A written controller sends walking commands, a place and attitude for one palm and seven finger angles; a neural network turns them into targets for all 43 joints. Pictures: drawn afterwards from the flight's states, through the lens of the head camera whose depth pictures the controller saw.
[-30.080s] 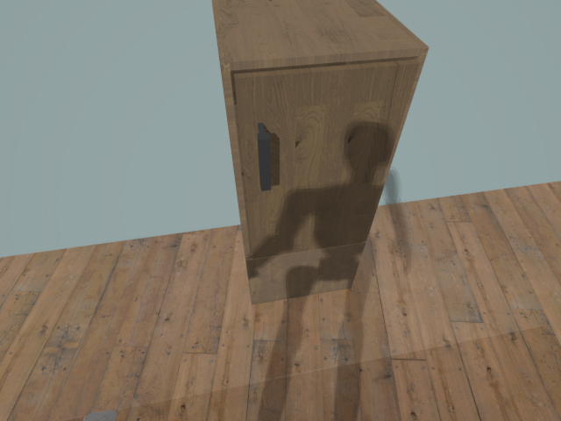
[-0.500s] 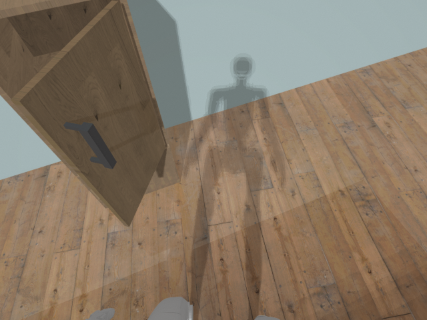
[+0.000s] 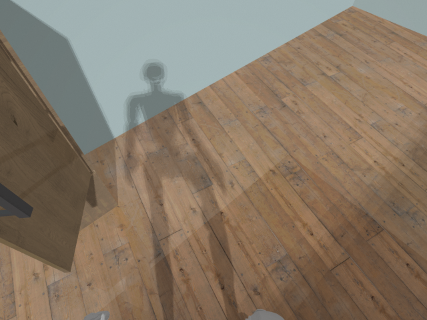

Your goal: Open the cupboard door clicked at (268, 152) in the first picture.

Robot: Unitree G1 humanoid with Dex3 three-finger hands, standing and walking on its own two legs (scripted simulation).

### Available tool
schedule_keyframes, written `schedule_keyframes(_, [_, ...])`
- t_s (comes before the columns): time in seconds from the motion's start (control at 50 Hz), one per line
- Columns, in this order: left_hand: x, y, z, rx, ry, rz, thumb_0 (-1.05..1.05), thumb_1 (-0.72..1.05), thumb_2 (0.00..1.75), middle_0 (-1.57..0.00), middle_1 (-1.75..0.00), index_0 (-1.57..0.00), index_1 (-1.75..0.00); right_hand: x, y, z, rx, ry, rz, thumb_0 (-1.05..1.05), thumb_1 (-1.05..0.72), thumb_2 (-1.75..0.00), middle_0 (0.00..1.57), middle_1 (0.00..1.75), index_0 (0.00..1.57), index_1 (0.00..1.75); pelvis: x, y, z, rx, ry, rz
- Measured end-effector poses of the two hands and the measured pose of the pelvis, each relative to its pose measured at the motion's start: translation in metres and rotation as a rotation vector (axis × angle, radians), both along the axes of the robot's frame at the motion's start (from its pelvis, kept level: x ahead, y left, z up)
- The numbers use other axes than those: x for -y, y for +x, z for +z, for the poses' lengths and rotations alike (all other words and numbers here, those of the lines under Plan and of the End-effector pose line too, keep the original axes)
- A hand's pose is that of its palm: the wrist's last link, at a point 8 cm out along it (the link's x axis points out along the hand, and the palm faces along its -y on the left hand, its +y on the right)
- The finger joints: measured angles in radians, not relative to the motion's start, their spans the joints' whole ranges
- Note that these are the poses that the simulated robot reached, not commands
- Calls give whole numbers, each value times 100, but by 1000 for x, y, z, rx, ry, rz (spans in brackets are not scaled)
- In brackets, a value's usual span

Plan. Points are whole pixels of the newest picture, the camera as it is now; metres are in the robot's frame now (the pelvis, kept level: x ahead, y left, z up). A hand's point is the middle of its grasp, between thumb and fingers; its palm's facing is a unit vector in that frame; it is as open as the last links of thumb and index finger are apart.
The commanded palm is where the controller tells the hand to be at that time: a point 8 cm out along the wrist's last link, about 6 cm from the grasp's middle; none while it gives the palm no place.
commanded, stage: walk to a spot facing it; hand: left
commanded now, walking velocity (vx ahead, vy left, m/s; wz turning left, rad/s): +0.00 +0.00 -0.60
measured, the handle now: out of the picture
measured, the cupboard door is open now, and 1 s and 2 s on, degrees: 54 54 54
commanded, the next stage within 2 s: turn to face it in 1.68 s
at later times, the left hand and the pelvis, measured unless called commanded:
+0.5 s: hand (143, 317) +0.14 +0.16 -0.17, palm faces -0.15 -0.97 -0.18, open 7.4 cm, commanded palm none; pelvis +0.10 -0.03 +0.00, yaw -15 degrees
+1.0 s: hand (249, 168) +0.52 -0.07 -0.16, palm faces -0.56 -0.80 -0.22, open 7.4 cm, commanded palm none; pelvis +0.28 -0.14 -0.02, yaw -32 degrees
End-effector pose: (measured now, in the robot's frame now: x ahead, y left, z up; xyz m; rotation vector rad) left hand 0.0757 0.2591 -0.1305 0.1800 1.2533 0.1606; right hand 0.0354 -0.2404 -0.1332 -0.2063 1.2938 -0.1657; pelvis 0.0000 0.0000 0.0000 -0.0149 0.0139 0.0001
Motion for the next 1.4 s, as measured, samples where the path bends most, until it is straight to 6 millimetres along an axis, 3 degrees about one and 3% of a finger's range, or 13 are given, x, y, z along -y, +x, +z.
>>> schedule_keyframes(0.1, [27,38,4,67,57,-92,0,91,90,-20,-30,-20,-30,33,-36,-26,-88,26,-104,1,-91,-90,20,30,20,30,22,4,-13,5,14,-53])
schedule_keyframes(0.2, [50,47,17,68,57,-117,0,90,90,-20,-30,-20,-30,51,-30,-15,-75,26,-152,1,-91,-90,20,30,20,30,33,13,0,13,32,-102])
schedule_keyframes(0.36, [67,48,12,-9,-7,-152,0,90,90,-20,-30,-20,-30,59,33,7,92,19,-191,1,-91,-90,20,30,20,30,37,47,9,2,32,-189])
schedule_keyframes(0.46, [59,56,1,-85,-33,-147,0,90,90,-20,-30,-20,-30,54,90,19,184,-4,-186,1,-91,-90,20,30,20,30,30,81,7,-8,22,-240])
schedule_keyframes(0.54, [45,81,-18,-147,-41,-167,0,90,90,-20,-30,-20,-30,48,128,19,268,-52,-192,1,-91,-90,20,30,20,30,21,115,-7,-19,6,-296])
schedule_keyframes(0.62, [46,137,-18,-161,-34,-263,1,90,90,-20,-30,-20,-30,39,123,21,237,-56,-259,1,-91,-90,20,30,20,30,24,144,-3,-14,17,-366])
schedule_keyframes(0.72, [78,237,-7,-67,-38,-391,1,91,90,-20,-30,-20,-30,21,84,15,70,-16,-396,1,-91,-90,20,30,20,30,36,181,6,-19,13,-445])
schedule_keyframes(0.88, [200,398,0,104,-59,-635,0,91,90,-19,-30,-19,-30,-8,8,2,-261,105,-633,1,-92,-90,20,30,20,30,84,239,-5,-8,21,-536])
schedule_keyframes(0.98, [279,462,-4,242,-76,-695,0,91,90,-19,-30,-20,-30,3,2,-12,-406,194,-715,1,-91,-90,20,30,20,30,134,273,-24,15,25,-561])
schedule_keyframes(1.04, [297,465,-2,210,-71,-688,0,91,90,-20,-30,-20,-30,40,39,-13,-344,175,-731,2,-91,-90,20,30,20,30,155,290,-16,24,21,-571])
schedule_keyframes(1.1, [306,453,0,117,-59,-677,0,91,90,-20,-30,-20,-30,88,96,-10,-202,129,-721,2,-92,-90,20,30,20,30,175,309,-3,17,23,-585])
schedule_keyframes(1.26, [297,455,4,-11,-1,-573,-2,95,90,-20,-30,-20,-30,196,252,-1,90,57,-634,1,-93,-90,20,30,20,30,221,372,7,-1,15,-604])
schedule_keyframes(1.4, [298,445,-11,-214,4,-489,-1,92,90,-20,-30,-20,-30,265,382,5,220,15,-533,1,-93,-90,19,30,20,30,253,443,-2,8,8,-612])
